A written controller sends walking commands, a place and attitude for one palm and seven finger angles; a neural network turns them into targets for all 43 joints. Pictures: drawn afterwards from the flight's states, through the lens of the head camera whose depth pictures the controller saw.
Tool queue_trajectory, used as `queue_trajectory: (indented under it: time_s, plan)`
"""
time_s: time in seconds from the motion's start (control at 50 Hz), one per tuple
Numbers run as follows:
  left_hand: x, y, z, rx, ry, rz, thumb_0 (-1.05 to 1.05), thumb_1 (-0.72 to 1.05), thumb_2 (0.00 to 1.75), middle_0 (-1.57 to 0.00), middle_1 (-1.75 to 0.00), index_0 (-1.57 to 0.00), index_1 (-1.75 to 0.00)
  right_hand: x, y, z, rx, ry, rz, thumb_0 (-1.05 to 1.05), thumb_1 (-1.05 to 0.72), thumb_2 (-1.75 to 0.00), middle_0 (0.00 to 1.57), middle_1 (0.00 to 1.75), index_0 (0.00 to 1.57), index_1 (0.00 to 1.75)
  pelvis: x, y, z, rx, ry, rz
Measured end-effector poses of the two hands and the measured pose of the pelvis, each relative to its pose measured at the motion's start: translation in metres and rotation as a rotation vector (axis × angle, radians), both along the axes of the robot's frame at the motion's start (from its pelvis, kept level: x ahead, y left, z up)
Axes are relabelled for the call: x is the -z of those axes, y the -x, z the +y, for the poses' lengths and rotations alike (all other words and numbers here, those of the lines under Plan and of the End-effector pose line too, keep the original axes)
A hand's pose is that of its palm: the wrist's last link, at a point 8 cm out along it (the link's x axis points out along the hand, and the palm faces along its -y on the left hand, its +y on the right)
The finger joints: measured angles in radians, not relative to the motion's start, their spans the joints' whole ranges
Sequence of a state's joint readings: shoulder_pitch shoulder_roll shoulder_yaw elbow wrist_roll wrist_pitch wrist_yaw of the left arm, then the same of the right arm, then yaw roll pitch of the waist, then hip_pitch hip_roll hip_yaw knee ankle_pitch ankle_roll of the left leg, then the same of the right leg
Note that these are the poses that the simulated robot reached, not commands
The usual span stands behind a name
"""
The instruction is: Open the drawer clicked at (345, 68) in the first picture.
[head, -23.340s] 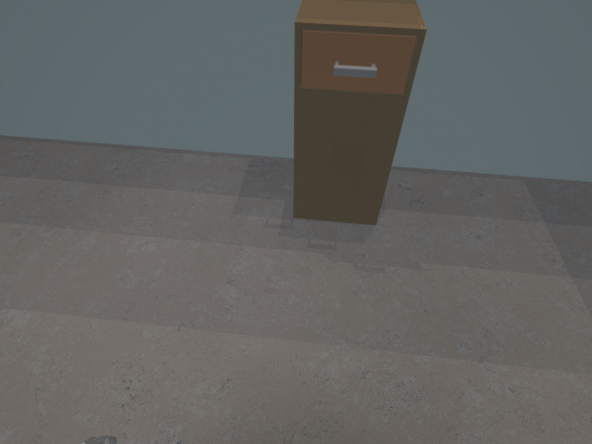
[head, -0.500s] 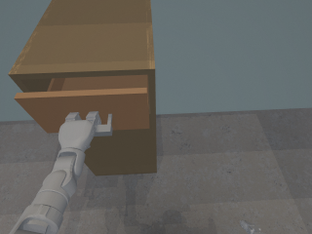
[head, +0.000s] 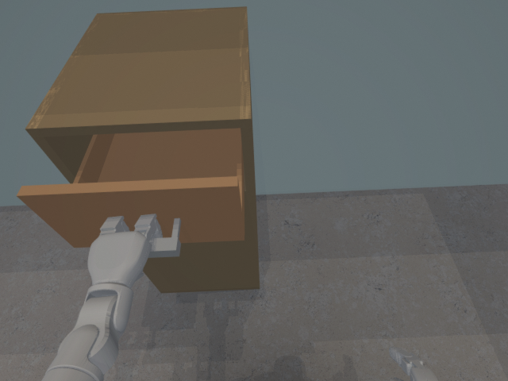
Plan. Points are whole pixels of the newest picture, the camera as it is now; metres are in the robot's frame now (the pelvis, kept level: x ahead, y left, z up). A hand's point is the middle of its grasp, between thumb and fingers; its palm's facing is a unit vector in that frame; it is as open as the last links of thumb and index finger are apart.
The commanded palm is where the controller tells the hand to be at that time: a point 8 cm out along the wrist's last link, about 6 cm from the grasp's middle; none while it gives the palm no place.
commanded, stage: pull the drawer open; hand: left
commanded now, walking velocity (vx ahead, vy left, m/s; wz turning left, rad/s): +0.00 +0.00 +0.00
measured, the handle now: (141, 236) +0.35 +0.21 +0.00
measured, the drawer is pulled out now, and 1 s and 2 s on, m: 0.13 0.26 0.30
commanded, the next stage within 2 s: open the thumb to release the handle in 1.54 s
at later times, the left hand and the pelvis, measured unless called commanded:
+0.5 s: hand (127, 304) +0.24 +0.22 -0.02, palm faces -0.04 -0.08 -1.00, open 5.7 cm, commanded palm +0.21 +0.22 +0.04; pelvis -0.01 -0.01 +0.00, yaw +0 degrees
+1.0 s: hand (118, 351) +0.18 +0.21 -0.02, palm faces -0.04 -0.10 -0.99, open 5.7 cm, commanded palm +0.14 +0.21 +0.04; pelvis -0.01 -0.01 -0.01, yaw +0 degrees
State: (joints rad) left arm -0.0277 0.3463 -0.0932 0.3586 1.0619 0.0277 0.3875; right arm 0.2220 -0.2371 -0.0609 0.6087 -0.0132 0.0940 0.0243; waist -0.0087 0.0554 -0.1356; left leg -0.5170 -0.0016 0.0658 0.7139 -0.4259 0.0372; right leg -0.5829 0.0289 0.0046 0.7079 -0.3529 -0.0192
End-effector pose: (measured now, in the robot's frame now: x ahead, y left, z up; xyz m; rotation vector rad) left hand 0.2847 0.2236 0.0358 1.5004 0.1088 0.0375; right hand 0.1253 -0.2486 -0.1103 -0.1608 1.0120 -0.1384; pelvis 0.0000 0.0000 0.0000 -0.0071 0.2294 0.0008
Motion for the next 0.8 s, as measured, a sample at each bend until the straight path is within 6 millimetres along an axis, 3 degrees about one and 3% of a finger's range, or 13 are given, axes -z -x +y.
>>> queue_trajectory:
  time_s: [0.4,0.8]
  plan:
    - [0.0,0.053,-0.004,-0.018,0.006,0.0,0.02,0.69,0.81,-0.35,-1.35,-0.42,-1.35,-0.012,-0.037,0.005,-0.077,-0.011,-0.142,0.01,-0.91,-0.9,0.2,0.3,0.2,0.3,0.002,0.009,-0.01,-0.005,-0.011,-0.041]
    - [-0.001,0.1,-0.007,-0.025,0.026,0.0,0.03,0.69,0.8,-0.34,-1.35,-0.42,-1.35,-0.014,-0.039,0.004,-0.09,-0.022,-0.181,0.01,-0.91,-0.9,0.2,0.3,0.2,0.3,0.006,0.01,-0.011,0.01,-0.014,-0.046]
